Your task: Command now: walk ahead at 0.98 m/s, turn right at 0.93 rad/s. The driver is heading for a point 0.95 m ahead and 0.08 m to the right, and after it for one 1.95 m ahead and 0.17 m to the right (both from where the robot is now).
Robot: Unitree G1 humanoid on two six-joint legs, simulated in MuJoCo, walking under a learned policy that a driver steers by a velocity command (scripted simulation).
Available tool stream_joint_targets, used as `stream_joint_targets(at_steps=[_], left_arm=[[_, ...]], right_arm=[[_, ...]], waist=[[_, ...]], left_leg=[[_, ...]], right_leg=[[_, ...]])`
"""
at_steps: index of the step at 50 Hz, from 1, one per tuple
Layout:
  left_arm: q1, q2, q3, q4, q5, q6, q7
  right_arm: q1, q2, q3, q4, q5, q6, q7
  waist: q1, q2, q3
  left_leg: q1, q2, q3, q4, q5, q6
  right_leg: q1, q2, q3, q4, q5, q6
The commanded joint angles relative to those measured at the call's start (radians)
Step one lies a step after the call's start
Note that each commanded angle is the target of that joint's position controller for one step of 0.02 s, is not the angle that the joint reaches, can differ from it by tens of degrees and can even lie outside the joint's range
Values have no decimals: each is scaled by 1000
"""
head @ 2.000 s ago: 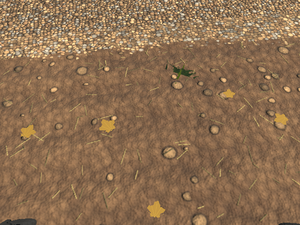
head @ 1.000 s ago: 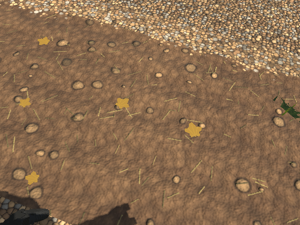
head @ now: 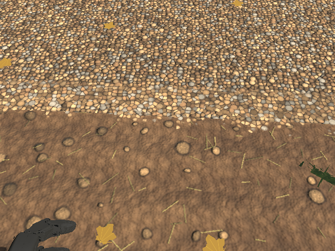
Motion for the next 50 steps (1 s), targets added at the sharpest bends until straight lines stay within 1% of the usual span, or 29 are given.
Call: stream_joint_targets(at_steps=[1,2,3,4,7,10,16,18,19,20,21,22,23,25,27,29,33,35,38,40,41,42,43,44,45,47,48,49,50], left_arm=[[403,331,112,46,7,33,47],[407,288,109,62,0,32,56],[380,236,97,78,-1,22,65],[337,208,87,77,1,6,72],[292,149,58,72,-13,-34,70],[303,157,62,77,-14,-56,65],[373,199,85,111,-31,-58,65],[347,251,95,109,-18,-57,68],[287,266,96,100,-10,-61,62],[264,164,70,82,-5,-76,60],[362,2,26,31,-45,-72,61],[341,75,19,25,-29,-60,66],[281,125,31,41,-8,-44,62],[203,107,27,36,20,-25,31],[193,45,7,15,24,-8,9],[150,13,-10,-11,27,-3,2],[-37,48,-31,-96,28,-21,-12],[-109,24,-50,-108,24,-35,-28],[-69,59,-38,-86,23,-44,-1],[237,120,-3,9,34,-51,36],[400,184,26,56,51,-53,60],[474,264,47,66,75,-65,77],[444,262,49,43,58,-54,81],[338,175,35,47,41,-56,81],[282,98,18,52,32,-68,75],[259,27,1,75,15,-80,72],[264,21,-1,85,6,-88,71],[153,5,13,63,-31,-101,68],[113,-1,12,61,-39,-104,75]], right_arm=[[-183,-148,-19,-276,12,-52,14],[-266,-174,-17,-290,8,-68,15],[-259,-169,-10,-283,9,-74,14],[-267,-159,-5,-273,-9,-64,11],[-223,-134,4,-266,-40,0,17],[-434,-98,22,-354,-23,8,31],[-525,-119,23,-379,16,-6,34],[-343,-201,-13,-329,23,-10,13],[-137,-240,-35,-281,29,-11,-5],[73,-306,-64,-243,6,-15,-31],[35,-364,-73,-247,-39,-18,-28],[-94,-311,-77,-263,-23,-11,-17],[-193,-218,-58,-278,-12,-6,-14],[-186,-146,-40,-228,-10,-9,-3],[-139,-102,-25,-162,0,-32,9],[-110,-92,-20,-122,15,-56,26],[-105,-140,-26,-82,28,-66,32],[-73,-165,-30,-62,40,-66,36],[-42,-253,-46,-28,39,-62,35],[-48,-286,-53,-13,40,-47,23],[-55,-239,-41,-28,41,-46,25],[16,-58,-9,-67,41,-47,28],[39,-98,-19,-94,77,-36,23],[-60,-144,-34,-100,66,-22,15],[-103,-120,-29,-95,57,-14,16],[-72,-86,-36,-65,39,20,24],[-50,-61,-38,-72,33,38,29],[-99,-57,-49,-113,113,32,12],[-153,-59,-47,-138,118,33,11]], waist=[[176,-136,-376],[178,-9,-262],[115,65,-97],[67,115,-38],[-24,102,33],[18,70,104],[86,-4,0],[-9,-5,-135],[-138,0,-223],[-215,86,-332],[-90,395,-415],[-54,365,-351],[-39,226,-218],[-25,83,-86],[9,113,-26],[27,105,14],[57,88,95],[38,67,105],[72,93,31],[226,128,-154],[289,103,-253],[203,-173,-392],[182,-188,-469],[137,-66,-268],[110,-27,-138],[37,-15,-70],[10,-86,-74],[1,-144,-73],[-6,-131,-46]], left_leg=[[-979,-99,-285,866,-43,25],[-1029,-41,-334,781,39,30],[-996,0,-322,667,78,30],[-921,33,-320,591,61,20],[-781,76,-308,413,-23,-28],[-714,61,-243,124,200,-51],[-489,-51,-250,-268,471,8],[-261,-104,-262,-277,306,24],[-42,-82,-254,-282,247,31],[193,85,-412,-282,-47,58],[342,380,-926,-474,-360,123],[224,372,-1116,-597,-493,143],[86,329,-937,-589,-459,143],[-105,233,-667,-591,-141,131],[-194,196,-541,-621,3,134],[-232,191,-474,-668,105,151],[-306,125,-303,-779,340,178],[-387,120,-285,-862,491,188],[-225,139,-257,-711,998,186],[-244,114,-245,-291,1135,159],[-447,58,-240,5,855,146],[-699,-57,-265,389,-67,147],[-805,-99,-332,567,-65,150],[-855,-34,-323,553,57,140],[-847,-11,-297,504,91,124],[-749,15,-286,439,69,92],[-725,12,-280,416,59,78],[-768,57,-320,404,79,49],[-792,63,-305,348,107,38]], right_leg=[[1061,-322,918,-358,-248,-266],[965,-326,928,-468,-303,-225],[770,-302,849,-509,-241,-188],[616,-252,761,-511,-154,-164],[318,-147,599,-536,-10,-159],[164,-63,519,-596,76,-122],[394,-83,542,-482,536,-9],[468,-80,551,-232,781,42],[395,-56,531,2,766,62],[243,-2,463,331,484,75],[-45,106,351,605,-338,96],[-144,28,297,667,-236,82],[-157,-40,270,641,-129,85],[-116,-96,248,573,-78,96],[-114,-120,263,541,-80,105],[-159,-114,293,489,-62,112],[-130,-106,190,129,104,138],[81,-106,85,-31,199,130],[234,-50,77,-114,121,114],[587,-12,98,-173,31,101],[843,-145,219,-162,-85,99],[1052,-463,618,-228,-391,90],[992,-575,960,-433,-349,42],[842,-509,763,-421,-115,35],[709,-464,571,-392,221,31],[548,-374,310,-400,635,71],[515,-392,255,-392,754,66],[538,-359,209,-422,695,61],[507,-356,169,-461,636,65]])
Velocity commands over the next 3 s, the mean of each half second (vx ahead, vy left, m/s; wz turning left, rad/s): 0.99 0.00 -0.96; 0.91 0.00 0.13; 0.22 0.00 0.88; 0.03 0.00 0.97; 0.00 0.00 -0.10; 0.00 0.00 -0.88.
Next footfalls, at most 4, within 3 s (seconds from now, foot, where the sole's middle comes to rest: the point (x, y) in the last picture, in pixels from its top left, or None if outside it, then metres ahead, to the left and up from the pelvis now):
0.40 left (150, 208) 0.61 0.07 -0.73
0.82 right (241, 159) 0.83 -0.33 -0.73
1.22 left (217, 100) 1.19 -0.28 -0.73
1.68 right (250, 87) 1.27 -0.46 -0.73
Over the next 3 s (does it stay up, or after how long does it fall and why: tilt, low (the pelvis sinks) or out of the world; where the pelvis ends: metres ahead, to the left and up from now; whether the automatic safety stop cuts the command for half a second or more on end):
stays up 1.15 -0.38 0.05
